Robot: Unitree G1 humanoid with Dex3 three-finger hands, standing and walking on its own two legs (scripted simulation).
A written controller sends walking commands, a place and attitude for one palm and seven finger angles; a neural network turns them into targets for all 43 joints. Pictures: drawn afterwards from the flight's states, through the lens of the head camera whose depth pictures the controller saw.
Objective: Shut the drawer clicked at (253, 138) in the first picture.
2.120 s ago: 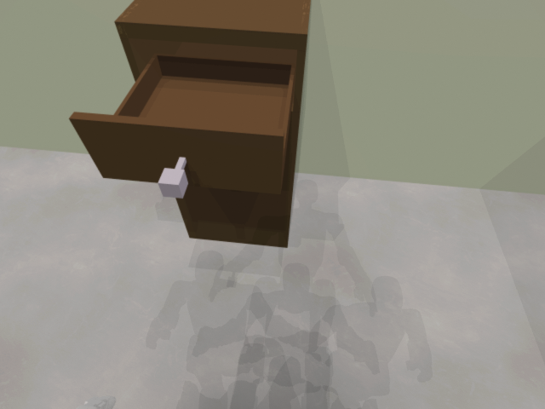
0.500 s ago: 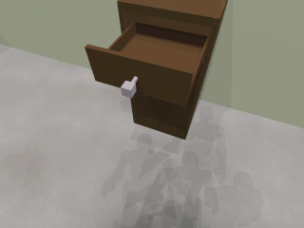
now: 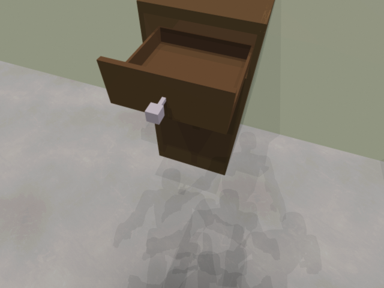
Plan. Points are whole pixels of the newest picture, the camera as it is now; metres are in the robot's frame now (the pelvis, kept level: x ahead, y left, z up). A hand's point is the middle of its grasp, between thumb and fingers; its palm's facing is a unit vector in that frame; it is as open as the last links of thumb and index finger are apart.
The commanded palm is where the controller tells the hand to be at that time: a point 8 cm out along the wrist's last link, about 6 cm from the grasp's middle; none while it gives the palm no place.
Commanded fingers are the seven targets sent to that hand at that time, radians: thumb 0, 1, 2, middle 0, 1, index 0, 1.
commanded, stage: turn to face it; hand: left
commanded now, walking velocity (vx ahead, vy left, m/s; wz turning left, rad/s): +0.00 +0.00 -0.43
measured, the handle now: (158, 108) +0.54 +0.14 +0.02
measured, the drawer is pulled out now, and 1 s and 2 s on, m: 0.30 0.30 0.30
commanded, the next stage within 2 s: take the last steps up to it in 0.58 s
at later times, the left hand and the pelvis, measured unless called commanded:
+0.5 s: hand out of the picture +0.08 +0.20 -0.19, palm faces -0.11 -0.97 -0.21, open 7.4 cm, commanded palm none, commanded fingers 0.00 0.90 0.90 -0.20 -0.30 -0.20 -0.30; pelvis -0.01 +0.01 -0.01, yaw -9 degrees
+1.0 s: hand out of the picture +0.11 +0.15 -0.18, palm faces -0.20 -0.96 -0.19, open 7.4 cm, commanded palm none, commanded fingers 0.00 0.90 0.90 -0.20 -0.30 -0.20 -0.30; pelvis +0.01 -0.03 -0.01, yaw -13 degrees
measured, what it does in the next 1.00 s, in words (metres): steps on the spot: right foot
